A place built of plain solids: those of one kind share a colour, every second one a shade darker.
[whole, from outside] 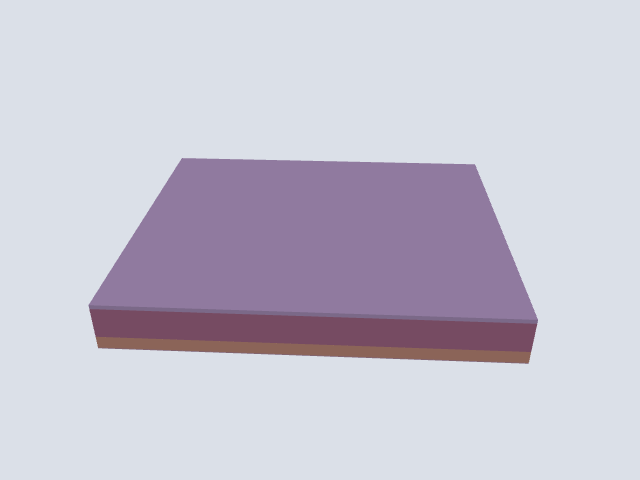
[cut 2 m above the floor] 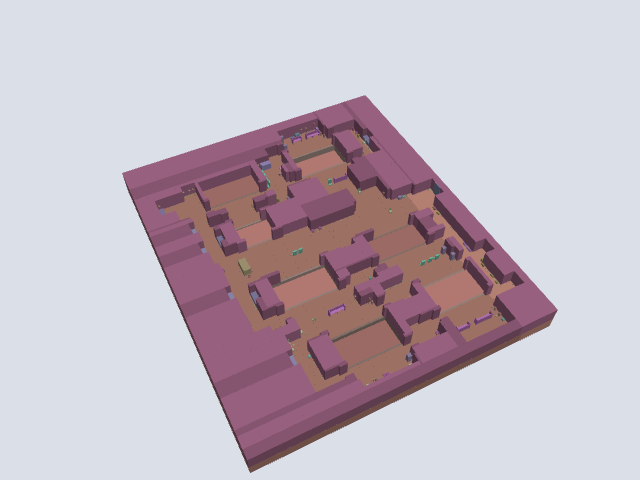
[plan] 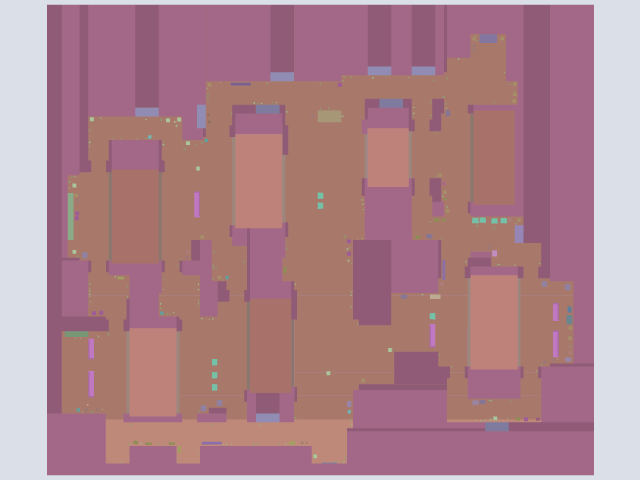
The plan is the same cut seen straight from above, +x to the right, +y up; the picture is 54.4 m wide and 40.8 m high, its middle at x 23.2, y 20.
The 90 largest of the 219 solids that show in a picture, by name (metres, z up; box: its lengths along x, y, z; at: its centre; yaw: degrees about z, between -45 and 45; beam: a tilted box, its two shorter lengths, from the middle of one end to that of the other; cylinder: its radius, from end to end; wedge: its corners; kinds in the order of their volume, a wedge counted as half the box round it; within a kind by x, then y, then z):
{
 "wall_rock_1": {"box": [1.25, 34.75, 3.7], "at": [0.63, 22.62, 1.85]},
 "wall_rock_2": {"box": [0.5, 21.5, 3.7], "at": [1.5, 29.25, 1.85]},
 "wall_rock_3": {"box": [1.0, 14.5, 3.7], "at": [2.25, 32.75, 1.85]},
 "wall_rock_4": {"box": [2.25, 4.75, 3.7], "at": [2.38, 15.88, 1.85]},
 "wall_rock_5": {"box": [5.0, 4.25, 3.7], "at": [2.5, 3.12, 1.85]},
 "wall_rock_6": {"box": [0.75, 13.25, 3.7], "at": [3.12, 33.37, 1.85]},
 "wall_rock_7": {"box": [4.0, 9.5, 3.7], "at": [5.5, 35.25, 1.85]},
 "wall_rock_8": {"box": [4.0, 2.5, 3.7], "at": [7.5, 27.25, 1.85]},
 "wall_rock_9": {"box": [2.5, 4.5, 3.7], "at": [8.25, 15.75, 1.85]},
 "wall_rock_10": {"box": [2.0, 8.75, 3.7], "at": [8.5, 35.62, 1.85]},
 "wall_rock_11": {"box": [4.0, 1.5, 3.7], "at": [9.0, 1.75, 1.85]},
 "wall_rock_12": {"box": [2.0, 9.5, 3.7], "at": [10.5, 35.25, 1.85]},
 "wall_rock_13": {"box": [1.25, 10.5, 3.7], "at": [12.12, 34.75, 1.85]},
 "wall_rock_14": {"box": [0.75, 8.5, 3.7], "at": [13.12, 35.75, 1.85]},
 "wall_rock_15": {"box": [1.5, 3.0, 3.7], "at": [13.75, 15.0, 1.85]},
 "wall_rock_16": {"box": [5.5, 6.5, 3.7], "at": [16.25, 36.75, 1.85]},
 "wall_rock_17": {"box": [9.5, 1.5, 3.7], "at": [17.75, 1.75, 1.85]},
 "wall_rock_18": {"box": [4.0, 1.75, 3.7], "at": [18.0, 29.88, 1.85]},
 "wall_rock_19": {"box": [2.75, 4.5, 3.7], "at": [18.62, 18.75, 1.85]},
 "wall_rock_20": {"box": [3.5, 1.5, 3.7], "at": [19.0, 15.75, 1.85]},
 "wall_rock_21": {"box": [2.0, 5.75, 3.7], "at": [20.0, 37.12, 1.85]},
 "wall_rock_22": {"box": [4.0, 6.5, 3.7], "at": [23.0, 36.75, 1.85]},
 "wall_rock_23": {"box": [46.5, 1.0, 3.7], "at": [23.25, 0.5, 1.85]},
 "wall_rock_24": {"box": [2.25, 6.0, 3.7], "at": [26.12, 37.0, 1.85]},
 "wall_rock_25": {"box": [2.75, 7.25, 3.7], "at": [27.88, 16.38, 1.85]},
 "wall_rock_26": {"box": [2.0, 5.25, 3.7], "at": [28.25, 37.38, 1.85]},
 "wall_rock_27": {"box": [4.0, 4.5, 3.7], "at": [29.0, 22.25, 1.85]},
 "wall_rock_28": {"box": [3.5, 1.75, 3.7], "at": [29.0, 30.38, 1.85]},
 "wall_rock_29": {"box": [8.0, 2.75, 3.7], "at": [30.0, 5.88, 1.85]},
 "wall_rock_30": {"box": [1.75, 6.0, 3.7], "at": [30.12, 37.0, 1.85]},
 "wall_rock_31": {"box": [4.0, 4.5, 3.7], "at": [31.25, 17.75, 1.85]},
 "wall_rock_32": {"box": [3.75, 1.25, 3.7], "at": [31.38, 9.87, 1.85]},
 "wall_rock_33": {"box": [11.25, 0.5, 3.7], "at": [31.62, 4.25, 1.85]},
 "wall_rock_34": {"box": [4.5, 1.5, 3.7], "at": [31.75, 8.5, 1.85]},
 "wall_rock_35": {"box": [2.0, 5.25, 3.7], "at": [32.0, 37.38, 1.85]},
 "wall_rock_36": {"box": [0.75, 6.0, 3.7], "at": [33.38, 37.0, 1.85]},
 "wall_rock_37": {"box": [2.0, 4.5, 3.7], "at": [35.0, 37.75, 1.85]},
 "wall_rock_38": {"box": [21.0, 2.75, 3.7], "at": [36.0, 2.38, 1.85]},
 "wall_rock_39": {"box": [3.0, 2.5, 3.7], "at": [37.5, 38.75, 1.85]},
 "wall_rock_40": {"box": [4.5, 2.5, 3.7], "at": [38.0, 7.75, 1.85]},
 "wall_rock_41": {"box": [4.5, 1.0, 3.7], "at": [38.25, 22.5, 1.85]},
 "wall_rock_42": {"box": [1.0, 6.5, 3.7], "at": [39.5, 36.75, 1.85]},
 "wall_rock_43": {"box": [0.75, 8.5, 3.7], "at": [40.13, 27.25, 1.85]},
 "wall_rock_44": {"box": [0.5, 8.5, 3.7], "at": [40.25, 35.75, 1.85]},
 "wall_rock_45": {"box": [1.5, 20.25, 3.7], "at": [41.25, 29.88, 1.85]},
 "wall_rock_46": {"box": [0.75, 22.25, 3.7], "at": [42.38, 28.87, 1.85]},
 "wall_rock_47": {"box": [7.25, 0.75, 3.7], "at": [42.88, 4.12, 1.85]},
 "wall_rock_48": {"box": [2.0, 23.5, 3.7], "at": [43.75, 28.25, 1.85]},
 "wall_rock_49": {"box": [4.5, 4.75, 3.7], "at": [44.25, 6.88, 1.85]},
 "wall_rock_50": {"box": [1.75, 30.5, 3.7], "at": [45.62, 24.75, 1.85]},
 "floor_strip_1": {"box": [5.25, 3.0, 1.5], "at": [2.62, 19.25, -0.75]},
 "floor_strip_2": {"box": [5.25, 2.0, 1.5], "at": [2.62, 21.75, -0.75]},
 "floor_strip_3": {"box": [5.25, 2.0, 1.5], "at": [2.62, 25.25, -0.75]},
 "floor_strip_4": {"box": [6.75, 2.0, 1.5], "at": [3.38, 5.75, -0.75]},
 "floor_strip_5": {"box": [6.75, 2.0, 1.5], "at": [3.38, 7.75, -0.75]},
 "floor_strip_6": {"box": [6.75, 4.0, 1.5], "at": [3.38, 10.75, -0.75]},
 "floor_strip_7": {"box": [15.75, 3.0, 1.5], "at": [7.88, 27.75, -0.75]},
 "floor_strip_8": {"box": [17.0, 2.5, 1.5], "at": [8.5, 14.0, -0.75]},
 "floor_strip_9": {"box": [6.0, 2.0, 1.5], "at": [12.75, 21.75, -0.75]},
 "floor_strip_10": {"box": [6.0, 2.0, 1.5], "at": [12.75, 25.25, -0.75]},
 "floor_strip_11": {"box": [27.0, 0.5, 1.5], "at": [13.5, 29.5, -0.75]},
 "floor_strip_12": {"box": [5.75, 2.0, 1.5], "at": [14.12, 7.75, -0.75]},
 "floor_strip_13": {"box": [5.75, 4.0, 1.5], "at": [14.12, 10.75, -0.75]},
 "floor_strip_14": {"box": [35.75, 2.0, 1.5], "at": [17.88, 16.25, -0.75]},
 "floor_strip_15": {"box": [36.0, 1.5, 1.5], "at": [18.0, 30.5, -0.75]},
 "floor_strip_16": {"box": [46.5, 4.75, 1.5], "at": [23.25, 2.38, -0.75]},
 "floor_strip_17": {"box": [46.5, 0.5, 1.5], "at": [23.25, 17.5, -0.75]},
 "floor_strip_18": {"box": [46.5, 8.75, 1.5], "at": [23.25, 35.62, -0.75]},
 "floor_strip_19": {"box": [6.75, 2.0, 1.5], "at": [23.62, 25.25, -0.75]},
 "floor_strip_20": {"box": [6.75, 3.0, 1.5], "at": [23.62, 27.75, -0.75]},
 "floor_strip_21": {"box": [36.75, 3.0, 1.5], "at": [28.12, 19.25, -0.75]},
 "floor_strip_22": {"box": [15.75, 1.5, 1.5], "at": [28.12, 23.5, -0.75]},
 "floor_strip_23": {"box": [14.75, 4.0, 1.5], "at": [28.38, 10.75, -0.75]},
 "floor_strip_24": {"box": [14.75, 2.5, 1.5], "at": [28.38, 14.0, -0.75]},
 "floor_strip_25": {"box": [35.25, 2.0, 1.5], "at": [28.88, 5.75, -0.75]},
 "floor_strip_26": {"box": [26.25, 2.0, 1.5], "at": [33.38, 21.75, -0.75]},
 "floor_strip_27": {"box": [5.0, 3.0, 1.5], "at": [33.5, 27.75, -0.75]},
 "floor_strip_28": {"box": [25.5, 2.0, 1.5], "at": [33.75, 7.75, -0.75]},
 "floor_strip_29": {"box": [6.25, 4.0, 1.5], "at": [43.38, 10.75, -0.75]},
 "floor_strip_30": {"box": [6.25, 2.5, 1.5], "at": [43.38, 14.0, -0.75]},
 "floor_strip_31": {"box": [6.25, 2.0, 1.5], "at": [43.38, 16.25, -0.75]},
 "ceil_rock_1": {"box": [46.5, 40.0, 0.5], "at": [23.25, 20.0, 3.95]},
 "floor_old_1": {"box": [4.0, 8.0, 0.81], "at": [7.5, 22.0, -1.09]},
 "floor_old_2": {"box": [4.0, 7.5, 1.5], "at": [9.0, 8.75, -0.75]},
 "floor_old_3": {"box": [4.0, 8.0, 0.93], "at": [18.0, 25.0, -1.03]},
 "floor_old_4": {"box": [3.5, 8.0, 1.5], "at": [19.0, 11.0, -0.75]},
 "floor_old_5": {"box": [3.5, 5.0, 1.34], "at": [29.0, 27.0, -0.83]},
 "floor_old_6": {"box": [4.0, 8.0, 0.48], "at": [38.0, 13.0, -1.26]},
 "floor_old_7": {"box": [3.5, 8.0, 1.5], "at": [38.0, 27.0, -0.75]},
 "floor_base_1": {"box": [46.5, 40.0, 0.1], "at": [23.25, 20.0, -1.55]}
}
